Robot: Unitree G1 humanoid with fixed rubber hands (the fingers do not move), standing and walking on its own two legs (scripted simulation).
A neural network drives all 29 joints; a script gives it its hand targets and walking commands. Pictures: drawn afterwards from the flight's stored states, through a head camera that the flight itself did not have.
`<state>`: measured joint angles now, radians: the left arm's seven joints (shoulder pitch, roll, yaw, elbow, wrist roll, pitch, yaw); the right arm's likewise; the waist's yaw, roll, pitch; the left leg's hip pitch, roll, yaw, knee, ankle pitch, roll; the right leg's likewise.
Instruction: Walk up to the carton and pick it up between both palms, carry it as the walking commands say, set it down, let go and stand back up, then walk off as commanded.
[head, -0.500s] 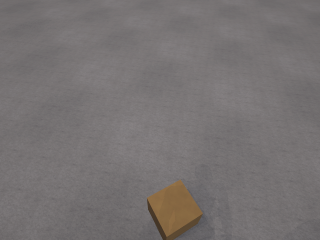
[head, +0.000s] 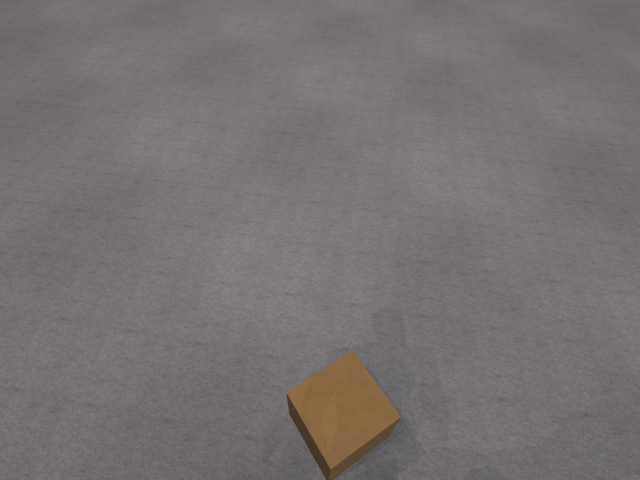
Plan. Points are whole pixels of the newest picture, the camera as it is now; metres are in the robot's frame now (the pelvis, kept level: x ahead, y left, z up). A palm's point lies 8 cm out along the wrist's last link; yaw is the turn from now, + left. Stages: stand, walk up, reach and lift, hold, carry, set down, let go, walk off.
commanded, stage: walk up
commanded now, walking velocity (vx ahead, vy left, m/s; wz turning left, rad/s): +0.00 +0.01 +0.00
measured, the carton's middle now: (340, 415) +0.40 -0.08 -0.68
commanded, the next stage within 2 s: none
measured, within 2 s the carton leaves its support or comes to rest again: neither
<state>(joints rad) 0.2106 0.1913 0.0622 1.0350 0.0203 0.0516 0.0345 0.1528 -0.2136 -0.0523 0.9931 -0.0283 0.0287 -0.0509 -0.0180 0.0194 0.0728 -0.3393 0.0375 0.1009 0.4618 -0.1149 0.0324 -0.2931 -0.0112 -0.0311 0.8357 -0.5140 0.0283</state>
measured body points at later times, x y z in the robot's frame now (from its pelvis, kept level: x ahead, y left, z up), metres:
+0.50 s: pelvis -0.03 -0.02 +0.01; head -0.02 -0.02 +0.46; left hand -0.02 +0.21 -0.15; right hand -0.01 -0.25 -0.15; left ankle -0.05 +0.11 -0.74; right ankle -0.03 -0.12 -0.74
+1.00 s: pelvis -0.04 -0.01 +0.01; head -0.02 +0.00 +0.46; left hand -0.04 +0.23 -0.15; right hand -0.05 -0.23 -0.15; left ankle -0.05 +0.11 -0.74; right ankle -0.05 -0.12 -0.71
